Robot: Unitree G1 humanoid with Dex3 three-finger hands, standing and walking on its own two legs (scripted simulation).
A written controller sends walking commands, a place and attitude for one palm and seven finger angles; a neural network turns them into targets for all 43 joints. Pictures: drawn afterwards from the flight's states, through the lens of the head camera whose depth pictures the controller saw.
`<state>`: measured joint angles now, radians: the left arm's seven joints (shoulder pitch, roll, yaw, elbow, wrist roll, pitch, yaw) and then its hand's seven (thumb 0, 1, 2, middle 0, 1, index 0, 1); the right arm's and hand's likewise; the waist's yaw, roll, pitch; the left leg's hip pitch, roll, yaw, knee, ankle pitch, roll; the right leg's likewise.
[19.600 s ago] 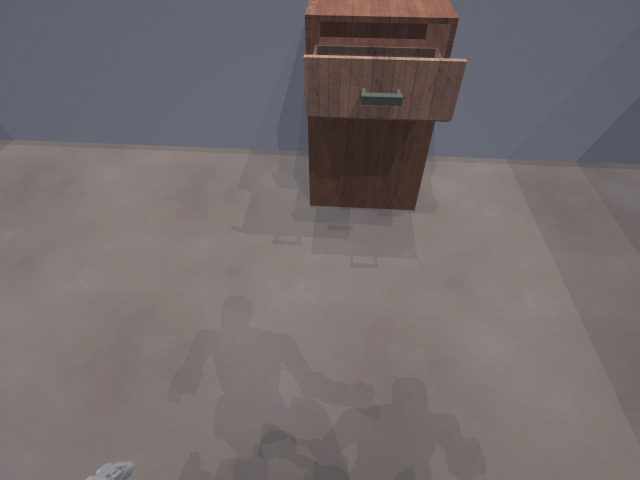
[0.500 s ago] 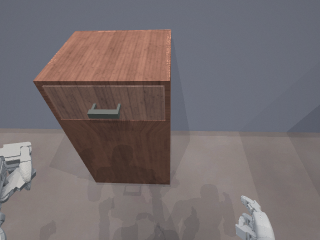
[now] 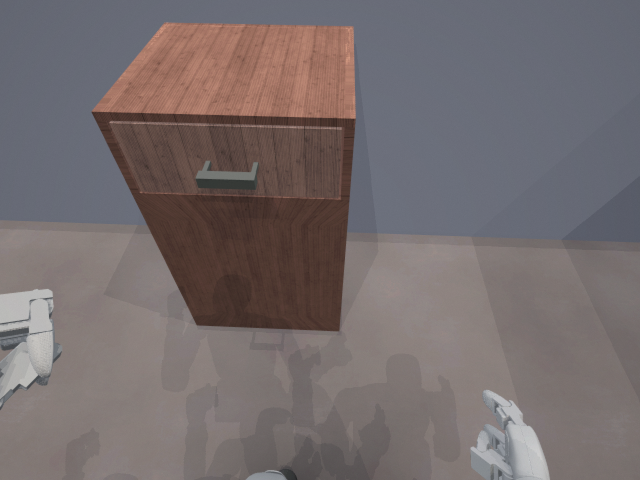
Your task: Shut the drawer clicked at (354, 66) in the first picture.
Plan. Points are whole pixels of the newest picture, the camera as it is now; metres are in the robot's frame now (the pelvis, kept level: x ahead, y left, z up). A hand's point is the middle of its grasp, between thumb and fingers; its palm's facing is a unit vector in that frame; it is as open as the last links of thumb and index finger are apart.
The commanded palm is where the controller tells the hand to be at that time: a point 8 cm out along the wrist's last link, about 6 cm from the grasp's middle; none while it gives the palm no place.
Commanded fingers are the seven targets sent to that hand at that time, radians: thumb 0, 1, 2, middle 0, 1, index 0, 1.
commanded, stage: step back with the hand held close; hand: left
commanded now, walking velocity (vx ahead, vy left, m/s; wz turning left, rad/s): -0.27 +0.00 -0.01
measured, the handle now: (229, 173) +0.68 +0.23 -0.04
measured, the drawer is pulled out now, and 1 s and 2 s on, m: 0.00 0.00 0.00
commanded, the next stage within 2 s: stop stepping back and stand still in 0.26 s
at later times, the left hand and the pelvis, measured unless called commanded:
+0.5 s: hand out of the picture +0.05 +0.22 +0.18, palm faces +0.42 -0.82 -0.39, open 3.3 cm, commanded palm -0.02 +0.26 +0.18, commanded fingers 0.00 0.90 0.90 -1.40 -1.60 -1.40 -1.60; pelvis -0.14 -0.02 -0.01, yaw +1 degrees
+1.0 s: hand out of the picture +0.02 +0.20 +0.18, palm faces +0.38 -0.81 -0.44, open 3.3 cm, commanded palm -0.04 +0.25 +0.18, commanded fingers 0.00 0.90 0.90 -1.40 -1.60 -1.40 -1.60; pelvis -0.17 -0.03 +0.00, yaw -1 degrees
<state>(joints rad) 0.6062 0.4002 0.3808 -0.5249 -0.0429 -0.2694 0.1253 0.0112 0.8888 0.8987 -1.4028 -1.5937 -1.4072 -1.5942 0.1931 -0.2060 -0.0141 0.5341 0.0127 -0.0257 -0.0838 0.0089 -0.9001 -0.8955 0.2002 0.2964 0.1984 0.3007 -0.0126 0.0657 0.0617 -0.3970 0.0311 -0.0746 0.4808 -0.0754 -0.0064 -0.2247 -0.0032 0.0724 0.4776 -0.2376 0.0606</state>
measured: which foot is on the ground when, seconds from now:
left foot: down 0.00-0.12, up 0.14-0.24, down 0.26-0.56, up 0.58-0.78, down 0.80-1.00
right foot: down 0.00-0.26, up 0.28-0.54, down 0.56-1.00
